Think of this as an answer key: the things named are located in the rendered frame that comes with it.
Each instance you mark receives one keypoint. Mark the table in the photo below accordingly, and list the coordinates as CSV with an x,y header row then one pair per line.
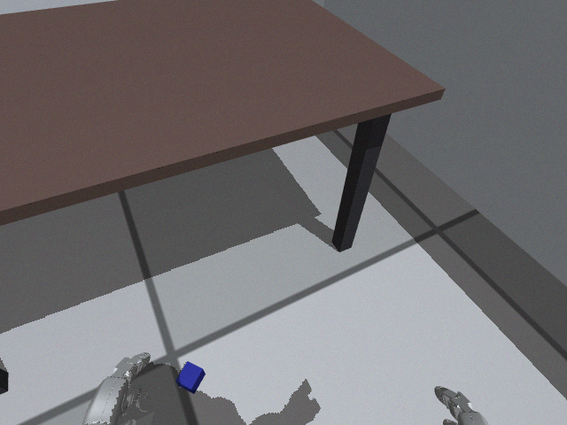
x,y
99,98

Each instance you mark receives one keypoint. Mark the small box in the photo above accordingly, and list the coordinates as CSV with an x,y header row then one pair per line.
x,y
190,377

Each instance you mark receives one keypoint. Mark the right robot hand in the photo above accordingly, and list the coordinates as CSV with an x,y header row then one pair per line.
x,y
460,407

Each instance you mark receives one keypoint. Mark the left robot hand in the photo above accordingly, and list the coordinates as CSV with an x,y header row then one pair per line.
x,y
113,396

